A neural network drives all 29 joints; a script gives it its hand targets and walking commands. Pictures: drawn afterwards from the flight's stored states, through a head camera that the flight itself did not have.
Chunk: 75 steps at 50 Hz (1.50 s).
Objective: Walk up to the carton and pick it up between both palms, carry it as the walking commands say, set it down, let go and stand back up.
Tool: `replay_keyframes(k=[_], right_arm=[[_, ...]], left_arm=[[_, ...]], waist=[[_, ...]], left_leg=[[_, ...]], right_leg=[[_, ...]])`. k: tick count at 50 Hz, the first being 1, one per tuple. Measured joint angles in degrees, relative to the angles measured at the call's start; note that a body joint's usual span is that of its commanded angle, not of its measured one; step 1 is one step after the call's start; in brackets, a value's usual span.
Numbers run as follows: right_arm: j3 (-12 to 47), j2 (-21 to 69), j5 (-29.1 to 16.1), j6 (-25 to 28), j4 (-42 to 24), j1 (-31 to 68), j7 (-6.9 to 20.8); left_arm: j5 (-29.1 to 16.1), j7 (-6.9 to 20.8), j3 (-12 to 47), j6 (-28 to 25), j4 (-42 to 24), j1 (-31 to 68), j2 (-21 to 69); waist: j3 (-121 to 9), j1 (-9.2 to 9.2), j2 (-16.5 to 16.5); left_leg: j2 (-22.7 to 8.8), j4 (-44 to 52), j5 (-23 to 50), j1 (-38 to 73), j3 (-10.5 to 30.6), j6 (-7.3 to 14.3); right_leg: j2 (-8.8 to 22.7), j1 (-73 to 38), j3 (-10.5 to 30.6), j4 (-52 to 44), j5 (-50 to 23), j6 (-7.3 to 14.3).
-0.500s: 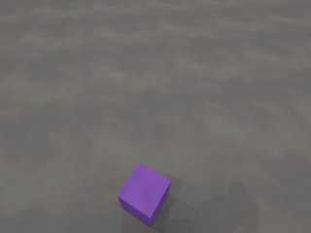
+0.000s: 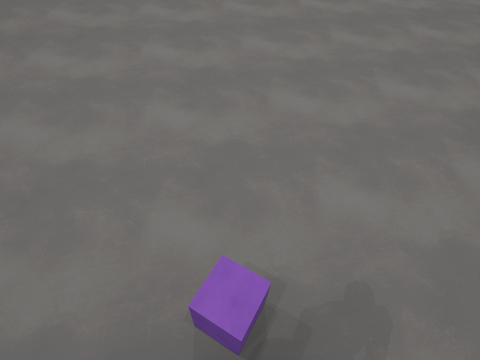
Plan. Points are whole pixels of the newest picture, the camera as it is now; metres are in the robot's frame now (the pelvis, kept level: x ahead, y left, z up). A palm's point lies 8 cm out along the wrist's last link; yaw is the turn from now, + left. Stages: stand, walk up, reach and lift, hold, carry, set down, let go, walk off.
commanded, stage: walk up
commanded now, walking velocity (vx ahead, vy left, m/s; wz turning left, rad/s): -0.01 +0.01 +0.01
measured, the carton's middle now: (230, 305) +0.39 +0.01 -0.66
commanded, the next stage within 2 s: none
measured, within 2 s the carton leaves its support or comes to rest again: neither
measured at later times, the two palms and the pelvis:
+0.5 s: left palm out of the picture -0.08 +0.37 -0.11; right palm out of the picture +0.01 -0.18 -0.15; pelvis -0.02 +0.09 +0.00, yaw -9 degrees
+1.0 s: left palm (46, 294) +0.26 +0.38 -0.13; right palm out of the picture -0.08 +0.01 -0.11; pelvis +0.03 +0.23 +0.00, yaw -23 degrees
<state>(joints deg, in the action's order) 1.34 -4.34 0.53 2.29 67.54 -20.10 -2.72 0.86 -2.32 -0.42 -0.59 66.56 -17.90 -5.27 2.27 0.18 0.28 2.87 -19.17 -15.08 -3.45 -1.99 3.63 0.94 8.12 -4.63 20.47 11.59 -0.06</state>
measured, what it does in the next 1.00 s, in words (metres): steps to the left, turning right: left foot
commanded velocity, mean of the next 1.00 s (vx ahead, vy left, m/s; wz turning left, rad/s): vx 0.03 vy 0.15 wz -0.35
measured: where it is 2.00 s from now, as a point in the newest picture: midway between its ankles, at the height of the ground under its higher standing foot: outside the picture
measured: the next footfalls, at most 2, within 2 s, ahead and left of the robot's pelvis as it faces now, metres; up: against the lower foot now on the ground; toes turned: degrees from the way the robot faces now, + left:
left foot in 0.62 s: +0.08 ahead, +0.32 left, +0.00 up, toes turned -9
right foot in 1.32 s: -0.02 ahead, -0.01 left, +0.00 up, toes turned -31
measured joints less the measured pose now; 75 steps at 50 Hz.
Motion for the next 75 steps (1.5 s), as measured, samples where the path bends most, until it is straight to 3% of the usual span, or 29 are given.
replay_keyframes(k=[12, 16, 18, 20, 24, 29, 31, 32, 35, 37, 40, 44, 50, 58, 63, 65, 66, 69, 75], right_arm=[[-0.45, 0.05, 0.14, -0.29, -0.04, -1.51, -0.14], [-4.43, -3.26, 2.01, -4.35, -3.93, 1.87, 1.62], [-5.64, -5.67, 2.94, -5.18, -6.31, 4.10, 2.30], [-6.34, -7.92, 3.04, -5.35, -8.82, 5.95, 2.95], [-6.97, -10.70, 1.44, -5.54, -12.35, 9.08, 3.20], [-6.32, -10.89, -0.45, -5.66, -14.23, 10.44, 3.73], [-6.27, -10.54, -0.44, -4.87, -14.50, 9.78, 3.63], [-6.06, -9.56, -0.09, -4.38, -14.13, 9.67, 3.43], [-4.49, -7.39, 1.14, -4.06, -13.55, 7.43, 3.24], [-4.19, -6.69, 1.42, -3.79, -13.49, 5.38, 2.67], [-4.11, -5.96, 1.26, -2.69, -13.80, 2.90, 1.74], [-3.81, -5.64, 1.06, -0.03, -14.69, 0.91, 1.01], [-3.29, -4.64, 0.36, 0.89, -14.46, -1.86, -0.05], [-3.55, -4.92, 1.47, -0.84, -12.41, -6.82, -0.09], [-4.47, -6.70, 1.85, -1.77, -11.64, -8.55, 1.44], [-4.73, -7.56, 1.51, -2.15, -11.50, -8.84, 2.11], [-4.77, -7.68, 1.24, -2.38, -11.59, -9.31, 2.41], [-5.48, -9.45, 1.09, -4.34, -11.03, -5.18, 2.77], [-5.25, -9.04, 1.03, -4.71, -13.47, 2.89, 2.97]], left_arm=[[-0.20, -0.46, -0.18, 0.44, 0.33, 0.28, 0.20], [0.34, -3.00, -2.49, 1.07, -0.03, -0.01, -0.10], [0.95, -3.44, -3.25, 1.67, 1.02, -0.63, -1.53], [1.43, -3.18, -3.76, 2.32, 2.40, -1.37, -3.36], [2.82, -2.32, -4.22, 2.65, 3.72, -2.35, -6.61], [3.79, -0.94, -5.26, 2.98, 2.83, -1.65, -10.35], [3.40, -0.69, -5.36, 3.40, 1.87, -1.34, -11.61], [3.12, -0.69, -5.39, 3.90, 1.10, -0.44, -12.53], [2.59, -0.40, -5.66, 4.57, -3.02, 1.71, -13.61], [2.55, 0.87, -5.74, 4.11, -5.54, 4.47, -13.77], [2.56, 2.46, -5.64, 3.23, -8.87, 8.20, -13.48], [1.35, 3.14, -5.04, 3.66, -10.95, 11.74, -11.27], [0.05, 4.51, -4.47, 4.91, -13.76, 16.44, -8.23], [0.13, 6.34, -3.58, 6.11, -15.88, 17.98, -7.95], [-0.23, 6.55, -2.67, 5.19, -15.64, 16.55, -7.50], [0.23, 6.11, -2.19, 4.33, -15.33, 15.39, -7.30], [0.56, 5.74, -1.93, 3.65, -15.33, 14.56, -7.55], [0.43, 4.07, -1.22, 1.94, -14.30, 12.21, -5.09], [0.16, 2.35, -0.68, 1.19, -14.19, 7.83, -3.60]], waist=[[-0.46, -0.65, -0.08], [0.96, 1.86, -0.68], [1.75, 2.41, -0.49], [2.02, 2.29, -0.63], [2.12, 3.23, -0.91], [1.29, 4.56, 0.11], [0.73, 3.84, 0.02], [1.36, 3.46, 0.82], [0.91, 2.95, 1.16], [-0.02, 1.80, 0.82], [-1.23, 0.93, 1.57], [-2.64, -0.60, 2.03], [-2.15, -3.81, 0.81], [0.22, -6.10, 0.39], [1.40, -6.93, -0.92], [1.29, -6.75, -1.28], [0.69, -6.36, -0.47], [1.54, -5.38, -2.94], [1.61, -2.31, -3.49]], left_leg=[[0.81, -0.89, -0.22, -0.50, 0.38, 0.75], [-0.67, -25.57, -7.76, -12.26, -3.40, -3.37], [-2.01, -35.14, -5.36, -18.27, -2.92, -4.64], [-4.13, -38.09, -2.86, -22.23, -1.18, -5.50], [-7.14, -34.33, -2.29, -24.90, 1.56, -6.82], [-6.88, -21.12, -6.18, -21.40, 0.78, -7.79], [-6.82, -13.69, -1.91, -18.21, 0.00, -7.89], [-6.71, -15.57, -0.40, -18.94, -0.54, -7.83], [-9.00, -16.18, -2.23, -17.60, -3.00, -6.44], [-9.59, -12.86, -1.10, -16.19, -3.55, -5.58], [-9.08, -8.80, 0.62, -14.06, -5.43, -4.48], [-8.24, -6.76, 0.33, -11.97, -8.53, -3.23], [-10.29, -6.32, -0.08, -10.52, -10.03, -3.07], [-14.93, -5.62, 0.75, -8.80, -11.30, -5.99], [-17.33, -5.82, 1.12, -7.76, -11.23, -8.84], [-18.01, -8.71, -0.35, -8.26, -10.86, -9.72], [-17.64, -11.64, -2.04, -9.19, -10.81, -8.92], [-15.14, -25.04, -12.26, -14.33, -4.16, -7.13], [-8.88, -35.92, -7.10, -20.58, -1.32, -4.32]], right_leg=[[0.89, 0.20, -0.36, 0.76, 0.39, -0.82], [2.12, 3.85, 3.50, 2.90, -0.23, -1.31], [3.90, 5.40, 6.16, 3.12, -0.92, -2.17], [5.64, 6.72, 8.26, 3.15, -1.45, -3.42], [8.37, 9.51, 12.76, 3.78, -1.97, -5.90], [10.88, 13.80, 17.86, 4.77, -1.85, -8.59], [10.48, 16.82, 18.97, 9.35, 2.23, -7.56], [9.50, 19.30, 19.34, 15.99, 8.62, -6.51], [4.26, 26.14, 13.54, 36.07, 15.68, -4.37], [2.34, 28.00, 8.88, 43.75, 13.69, -3.17], [0.25, 27.53, 5.47, 48.25, 10.25, -2.15], [-1.65, 22.35, 3.67, 42.19, 9.63, -1.54], [-3.60, 19.20, 5.70, 39.26, 12.96, -2.79], [-0.69, 20.94, 6.43, 35.31, 6.29, -3.74], [1.40, 16.33, 2.57, 21.36, 5.38, -3.02], [1.33, 12.14, 1.13, 14.18, 3.78, -2.31], [1.85, 9.67, 1.21, 10.35, 2.63, -1.58], [0.87, 9.05, 0.89, 11.73, 4.69, 0.48], [0.36, 4.75, 1.08, 3.14, -0.37, 1.80]])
